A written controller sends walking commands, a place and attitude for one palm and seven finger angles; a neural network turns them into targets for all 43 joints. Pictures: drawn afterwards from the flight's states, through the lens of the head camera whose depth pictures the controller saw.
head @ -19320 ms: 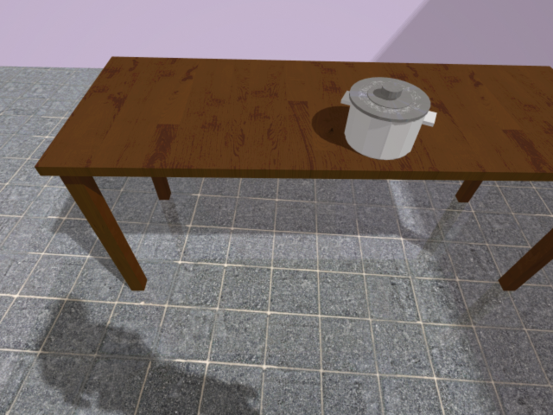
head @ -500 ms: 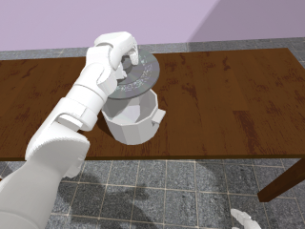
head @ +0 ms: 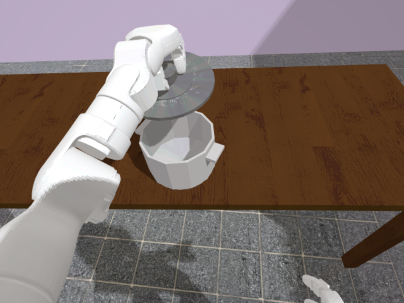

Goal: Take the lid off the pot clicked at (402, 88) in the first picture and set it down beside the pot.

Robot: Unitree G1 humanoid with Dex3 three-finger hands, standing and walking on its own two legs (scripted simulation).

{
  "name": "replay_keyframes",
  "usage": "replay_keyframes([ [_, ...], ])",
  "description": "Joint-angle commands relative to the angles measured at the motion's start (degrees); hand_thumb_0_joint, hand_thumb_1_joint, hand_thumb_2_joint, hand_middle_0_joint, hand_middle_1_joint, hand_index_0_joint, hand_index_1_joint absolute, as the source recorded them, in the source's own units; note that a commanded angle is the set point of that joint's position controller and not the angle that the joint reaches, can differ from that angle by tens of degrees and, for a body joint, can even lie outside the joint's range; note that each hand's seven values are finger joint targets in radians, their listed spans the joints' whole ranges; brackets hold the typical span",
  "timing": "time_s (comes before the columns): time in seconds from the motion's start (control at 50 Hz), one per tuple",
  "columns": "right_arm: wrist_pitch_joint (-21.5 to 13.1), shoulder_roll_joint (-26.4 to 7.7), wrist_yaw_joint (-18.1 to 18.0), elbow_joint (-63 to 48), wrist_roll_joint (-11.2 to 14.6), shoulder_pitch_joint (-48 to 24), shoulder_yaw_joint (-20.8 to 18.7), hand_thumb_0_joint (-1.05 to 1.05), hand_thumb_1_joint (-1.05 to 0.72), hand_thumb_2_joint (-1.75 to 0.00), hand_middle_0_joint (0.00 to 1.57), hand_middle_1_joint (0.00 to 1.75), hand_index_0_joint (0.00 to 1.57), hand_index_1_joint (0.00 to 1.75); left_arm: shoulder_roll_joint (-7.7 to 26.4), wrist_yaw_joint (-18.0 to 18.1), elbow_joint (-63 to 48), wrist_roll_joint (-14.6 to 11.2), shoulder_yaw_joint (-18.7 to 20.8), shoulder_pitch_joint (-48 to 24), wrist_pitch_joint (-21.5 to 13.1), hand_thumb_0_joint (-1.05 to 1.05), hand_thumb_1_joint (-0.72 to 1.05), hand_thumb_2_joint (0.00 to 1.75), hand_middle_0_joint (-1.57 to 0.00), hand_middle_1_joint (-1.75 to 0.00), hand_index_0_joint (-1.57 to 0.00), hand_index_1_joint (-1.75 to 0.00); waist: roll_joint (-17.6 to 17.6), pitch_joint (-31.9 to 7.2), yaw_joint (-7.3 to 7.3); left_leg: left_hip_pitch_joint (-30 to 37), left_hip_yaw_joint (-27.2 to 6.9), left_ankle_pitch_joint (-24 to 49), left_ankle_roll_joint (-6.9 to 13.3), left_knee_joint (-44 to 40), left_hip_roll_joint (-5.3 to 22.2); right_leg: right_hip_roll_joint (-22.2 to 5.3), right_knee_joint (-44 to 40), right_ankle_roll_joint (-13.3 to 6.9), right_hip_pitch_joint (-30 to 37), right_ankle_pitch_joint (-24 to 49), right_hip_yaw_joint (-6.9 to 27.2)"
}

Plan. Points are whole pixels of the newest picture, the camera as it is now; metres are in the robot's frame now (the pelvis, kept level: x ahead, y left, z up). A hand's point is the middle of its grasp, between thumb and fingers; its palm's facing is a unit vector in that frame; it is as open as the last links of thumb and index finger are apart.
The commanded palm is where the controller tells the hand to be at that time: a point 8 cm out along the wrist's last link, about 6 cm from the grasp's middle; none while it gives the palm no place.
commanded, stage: move the lid sideways beside the pot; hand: left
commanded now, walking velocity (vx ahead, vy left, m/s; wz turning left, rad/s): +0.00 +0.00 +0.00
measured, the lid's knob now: (164, 73) +0.51 +0.08 +0.19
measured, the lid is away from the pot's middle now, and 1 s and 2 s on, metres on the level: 0.01 0.12 0.24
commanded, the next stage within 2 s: none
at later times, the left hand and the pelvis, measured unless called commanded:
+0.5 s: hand (139, 75) +0.48 +0.12 +0.21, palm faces -0.23 -0.07 -0.97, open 7.6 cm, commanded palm +0.46 +0.13 +0.29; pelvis +0.00 +0.00 +0.00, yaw +0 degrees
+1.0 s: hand (104, 79) +0.47 +0.19 +0.21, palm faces -0.26 -0.06 -0.96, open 7.6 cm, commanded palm +0.46 +0.19 +0.29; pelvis +0.00 +0.01 +0.00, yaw +1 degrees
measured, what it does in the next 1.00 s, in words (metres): stands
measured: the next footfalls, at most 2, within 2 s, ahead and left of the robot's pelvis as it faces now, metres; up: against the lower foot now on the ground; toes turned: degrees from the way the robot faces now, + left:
none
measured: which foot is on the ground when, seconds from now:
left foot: down 0.00-1.00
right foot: down 0.00-1.00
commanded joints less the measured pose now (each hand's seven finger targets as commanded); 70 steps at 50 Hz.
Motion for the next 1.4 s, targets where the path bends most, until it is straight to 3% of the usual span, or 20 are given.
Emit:
replay_keyframes([
  [0.0,-2.69,-6.5,-0.38,-7.08,0.13,-2.71,-2.38,0.0,-0.9,-0.9,0.2,0.3,0.2,0.3,11.42,3.56,-12.98,2.35,4.21,-39.52,-0.44,0.0,0.6,1.03,-0.82,-1.0,-0.88,-1.02,-6.15,-27.18,-1.2,17.93,-7.97,16.03,0.08,0.82,-0.22,4.13,-0.15,-3.24,2.8,19.64,2.87],
  [0.06,-3.23,-6.33,-0.05,-7.42,-0.01,-2.52,-2.55,0.0,-0.9,-0.9,0.2,0.3,0.2,0.3,10.61,4.1,-15.79,1.04,4.47,-39.87,-0.63,0.0,0.6,1.03,-0.82,-1.0,-0.88,-1.02,-5.53,-29.53,-0.88,19.47,-8.57,18.78,0.1,1.47,0.03,3.99,0.06,-3.43,2.92,20.4,3.06],
  [0.08,-3.27,-6.52,-0.22,-7.37,-0.07,-2.17,-2.46,0.0,-0.9,-0.9,0.2,0.3,0.2,0.3,13.76,4.75,-15.87,1.31,7.26,-38.74,-1.44,0.0,0.6,1.03,-0.82,-1.0,-0.88,-1.02,-7.16,-29.4,-0.48,19.07,-8.3,18.39,0.0,1.04,0.23,4.16,-0.14,-3.13,3.98,20.29,2.89],
  [0.12,-3.01,-6.79,-0.7,-6.81,-0.24,-1.98,-2.12,0.0,-0.9,-0.9,0.2,0.3,0.2,0.3,16.78,5.48,-11.66,1.94,10.08,-36.87,-1.28,0.0,0.6,1.03,-0.82,-1.0,-0.88,-1.02,-8.96,-28.11,0.19,16.42,-7.59,16.21,0.13,0.23,0.02,4.09,-0.15,-3.07,5.29,20.25,3.07],
  [0.2,-1.92,-6.9,-0.83,-6.35,0.02,-2.58,-1.88,0.0,-0.9,-0.9,0.2,0.3,0.2,0.3,15.67,5.95,-7.12,3.93,8.27,-35.18,-0.31,0.0,0.6,1.03,-0.82,-1.0,-0.88,-1.02,-9.32,-23.88,0.16,13.19,-6.68,13.23,0.0,-0.92,0.09,4.01,-0.62,-2.98,4.24,17.78,2.62],
  [0.34,-2.41,-6.85,-1.06,-8.55,0.17,-3.37,-2.53,0.0,-0.9,-0.9,0.2,0.3,0.2,0.3,16.7,3.94,-15.05,3.8,7.77,-35.44,-1.43,0.0,0.6,1.03,-0.82,-1.0,-0.88,-1.02,-5.67,-30.69,-0.24,19.4,-7.44,18.75,0.39,0.81,0.11,3.82,-0.68,-2.86,5.58,20.85,3.26],
  [0.36,-2.26,-6.78,-1.13,-8.95,0.25,-3.1,-2.66,0.0,-0.9,-0.9,0.2,0.3,0.2,0.3,15.0,3.24,-15.65,2.93,6.57,-34.51,-1.66,0.0,0.6,1.03,-0.82,-1.0,-0.88,-1.02,-6.31,-29.78,-0.74,19.33,-7.49,19.2,0.61,0.96,0.01,3.82,-1.28,-2.8,5.32,21.17,2.94],
  [0.44,-2.31,-7.53,-1.88,-7.78,0.6,-2.25,-2.29,0.0,-0.9,-0.9,0.2,0.3,0.2,0.3,19.33,1.77,-12.84,2.48,9.04,-35.4,-1.91,0.0,0.6,1.03,-0.82,-1.0,-0.88,-1.02,-8.77,-24.06,-1.07,16.28,-6.83,13.23,0.81,-0.32,-0.57,4.01,-2.2,-2.38,4.56,19.02,2.93],
  [0.54,-2.69,-7.58,-2.33,-8.31,0.28,-1.74,-2.3,0.0,-0.9,-0.9,0.2,0.3,0.2,0.3,22.36,0.83,-17.26,3.42,10.11,-36.08,-4.64,0.0,0.6,1.03,-0.82,-1.0,-0.88,-1.02,-4.56,-26.76,-0.75,18.87,-7.41,15.56,0.65,0.21,-0.48,3.8,-2.05,-2.8,5.09,19.66,3.17],
  [0.56,-2.64,-7.42,-2.19,-8.88,0.22,-1.69,-2.56,0.0,-0.9,-0.9,0.2,0.3,0.2,0.3,20.56,0.75,-18.08,3.1,8.82,-34.31,-5.15,0.0,0.6,1.03,-0.82,-1.0,-0.88,-1.02,-3.29,-27.54,-0.86,19.96,-7.65,17.46,0.7,0.9,-0.21,3.68,-2.14,-3.04,4.32,19.61,3.13],
  [0.68,-1.71,-8.54,-2.26,-8.29,0.54,-1.09,-2.69,0.0,-0.9,-0.9,0.2,0.3,0.2,0.3,26.55,-0.01,-15.32,3.35,13.04,-32.43,-5.2,0.0,0.6,1.03,-0.82,-1.0,-0.88,-1.02,-5.32,-25.61,-0.67,17.65,-6.93,15.64,0.71,0.25,-0.51,3.97,-2.75,-2.72,6.08,20.28,2.84],
  [0.76,-2.27,-7.98,-1.89,-9.81,0.72,-1.89,-3.11,0.0,-0.9,-0.9,0.2,0.3,0.2,0.3,21.36,-0.56,-23.91,2.7,8.4,-33.12,-6.72,0.0,0.6,1.03,-0.82,-1.0,-0.88,-1.02,-0.67,-29.63,-1.36,24.02,-8.41,24.17,0.6,2.11,0.21,4.08,-2.56,-2.96,3.56,21.83,2.59],
  [0.78,-2.13,-8.29,-1.71,-9.14,0.57,-1.35,-3.26,0.0,-0.9,-0.9,0.2,0.3,0.2,0.3,23.43,-0.5,-23.01,3.33,10.07,-32.43,-6.47,0.0,0.6,1.03,-0.82,-1.0,-0.88,-1.02,-0.4,-28.52,-1.25,24.43,-8.65,24.49,0.37,2.24,0.39,4.49,-2.65,-2.9,2.5,20.86,2.45],
  [0.82,-1.45,-9.05,-1.74,-8.48,0.58,-0.79,-3.22,0.0,-0.9,-0.9,0.2,0.3,0.2,0.3,28.18,-0.95,-17.8,3.4,14.35,-27.78,-5.77,0.0,0.6,1.03,-0.82,-1.0,-0.88,-1.02,-3.86,-26.09,-0.77,21.17,-7.93,21.69,0.62,1.74,0.08,4.61,-2.96,-2.85,4.05,21.21,2.45],
  [0.86,-0.61,-9.33,-1.82,-7.95,0.99,-0.32,-3.14,0.0,-0.9,-0.9,0.2,0.3,0.2,0.3,26.44,-1.78,-14.35,2.36,12.66,-27.4,-5.36,0.0,0.6,1.03,-0.82,-1.0,-0.88,-1.02,-6.46,-23.58,-1.18,17.97,-7.48,18.88,0.67,0.75,-0.21,4.34,-3.07,-2.8,4.52,21.02,1.88],
  [0.98,-0.9,-9.18,-1.93,-8.86,0.71,-0.63,-3.19,0.0,-0.9,-0.9,0.2,0.3,0.2,0.3,28.22,-1.4,-20.55,3.71,12.13,-32.99,-7.36,0.0,0.6,1.03,-0.82,-1.0,-0.88,-1.02,-0.71,-27.32,-1.38,22.39,-8.64,19.69,0.22,1.52,0.09,4.74,-3.19,-3.0,2.22,17.72,1.94],
  [1.04,-0.62,-9.44,-2.5,-8.43,0.76,0.14,-3.0,0.0,-0.9,-0.9,0.2,0.3,0.2,0.3,32.96,-1.42,-16.3,3.97,15.81,-31.43,-7.99,0.0,0.6,1.03,-0.82,-1.0,-0.88,-1.02,-2.63,-27.33,-1.14,20.46,-8.21,17.2,0.41,0.99,-0.09,4.72,-3.32,-3.05,3.91,17.39,2.04],
  [1.18,-0.32,-9.71,-2.09,-8.55,0.87,0.63,-3.51,0.0,-0.9,-0.9,0.2,0.3,0.2,0.3,30.09,-2.23,-18.74,3.46,13.08,-30.39,-9.04,0.0,0.6,1.03,-0.82,-1.0,-0.88,-1.02,-0.63,-26.72,-1.53,22.82,-8.91,21.55,0.17,1.75,0.43,4.91,-3.69,-2.95,1.34,17.34,1.64],
  [1.22,0.15,-10.06,-2.1,-8.25,0.93,1.08,-3.45,0.0,-0.9,-0.9,0.2,0.3,0.2,0.3,33.55,-2.39,-15.56,3.85,15.79,-28.09,-8.94,0.0,0.6,1.03,-0.82,-1.0,-0.88,-1.02,-2.04,-25.45,-1.24,20.82,-8.56,19.78,0.24,1.46,0.25,4.94,-3.74,-3.0,2.15,17.17,1.58],
  [1.38,0.87,-10.54,-2.15,-8.51,1.13,1.14,-3.78,0.0,-0.9,-0.9,0.2,0.3,0.2,0.3,35.0,-3.29,-18.03,3.57,15.55,-28.93,-10.34,0.0,0.6,1.03,-0.82,-1.0,-0.88,-1.02,-0.11,-25.27,-1.43,21.6,-8.72,19.56,0.23,1.56,0.56,5.11,-4.19,-3.0,1.08,15.43,1.29],
])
